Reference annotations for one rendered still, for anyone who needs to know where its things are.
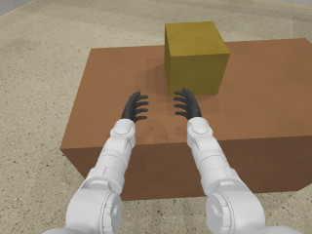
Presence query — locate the left robot forearm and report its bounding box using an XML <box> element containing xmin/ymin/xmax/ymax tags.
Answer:
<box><xmin>65</xmin><ymin>118</ymin><xmax>136</xmax><ymax>223</ymax></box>

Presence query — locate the right robot forearm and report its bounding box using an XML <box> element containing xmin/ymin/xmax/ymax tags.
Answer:
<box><xmin>186</xmin><ymin>117</ymin><xmax>265</xmax><ymax>219</ymax></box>

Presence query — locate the pedestal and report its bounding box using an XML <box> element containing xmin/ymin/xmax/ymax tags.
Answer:
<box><xmin>59</xmin><ymin>38</ymin><xmax>312</xmax><ymax>202</ymax></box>

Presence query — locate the left robot hand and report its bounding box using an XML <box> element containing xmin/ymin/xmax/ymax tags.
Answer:
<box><xmin>121</xmin><ymin>91</ymin><xmax>149</xmax><ymax>123</ymax></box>

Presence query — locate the left robot upper arm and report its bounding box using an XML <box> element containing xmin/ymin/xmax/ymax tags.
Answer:
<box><xmin>42</xmin><ymin>188</ymin><xmax>122</xmax><ymax>234</ymax></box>

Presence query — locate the carton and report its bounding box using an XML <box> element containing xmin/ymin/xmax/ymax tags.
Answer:
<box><xmin>164</xmin><ymin>21</ymin><xmax>230</xmax><ymax>98</ymax></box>

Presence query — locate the right robot upper arm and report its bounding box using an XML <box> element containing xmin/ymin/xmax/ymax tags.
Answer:
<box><xmin>206</xmin><ymin>190</ymin><xmax>303</xmax><ymax>234</ymax></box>

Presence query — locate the right robot hand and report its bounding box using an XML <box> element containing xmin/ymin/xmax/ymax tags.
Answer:
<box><xmin>174</xmin><ymin>88</ymin><xmax>202</xmax><ymax>121</ymax></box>

